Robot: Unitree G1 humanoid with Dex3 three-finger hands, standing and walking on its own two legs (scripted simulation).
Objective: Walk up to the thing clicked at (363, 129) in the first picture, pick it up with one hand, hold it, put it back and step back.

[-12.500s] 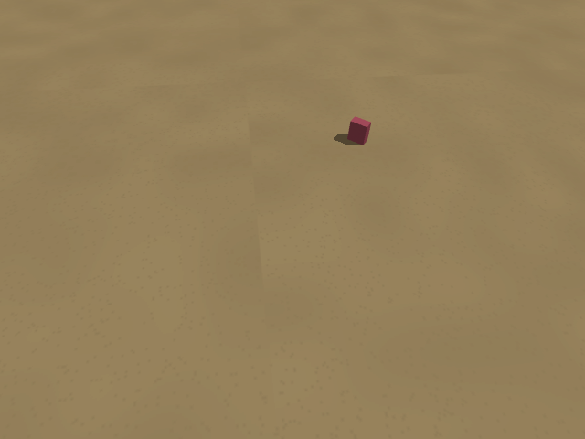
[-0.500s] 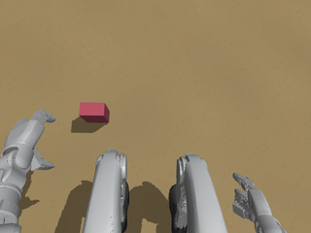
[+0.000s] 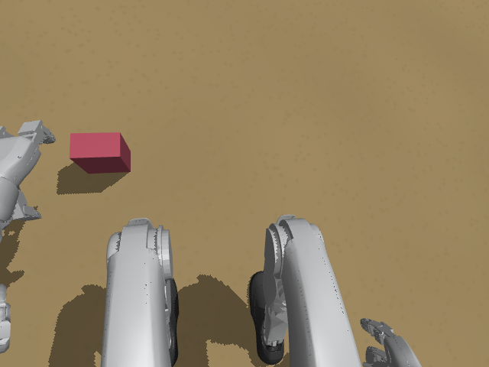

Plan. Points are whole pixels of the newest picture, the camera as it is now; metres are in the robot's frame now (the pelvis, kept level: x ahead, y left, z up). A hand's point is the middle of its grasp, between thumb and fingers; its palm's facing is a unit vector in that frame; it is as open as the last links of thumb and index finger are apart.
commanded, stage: rise first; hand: left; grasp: from above
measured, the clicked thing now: (103, 154) +0.50 +0.29 -0.32
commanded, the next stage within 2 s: approach in 0.84 s
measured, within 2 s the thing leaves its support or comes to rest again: neither
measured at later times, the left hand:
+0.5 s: hand (40, 172) +0.42 +0.34 -0.18, palm faces -0.47 -0.08 -0.88, open 13.7 cm
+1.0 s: hand (49, 167) +0.43 +0.34 -0.20, palm faces -0.46 -0.04 -0.89, open 13.6 cm
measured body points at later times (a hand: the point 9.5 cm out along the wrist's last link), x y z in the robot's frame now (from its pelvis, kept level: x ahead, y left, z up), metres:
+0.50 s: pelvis +0.01 +0.00 -0.03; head +0.24 +0.07 +0.35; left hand +0.44 +0.35 -0.13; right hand +0.11 -0.27 -0.15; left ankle +0.10 +0.12 -0.35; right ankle +0.10 -0.12 -0.35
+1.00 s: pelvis +0.01 +0.00 -0.04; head +0.24 +0.07 +0.34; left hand +0.45 +0.34 -0.15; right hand +0.09 -0.27 -0.15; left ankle +0.10 +0.12 -0.35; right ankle +0.10 -0.12 -0.35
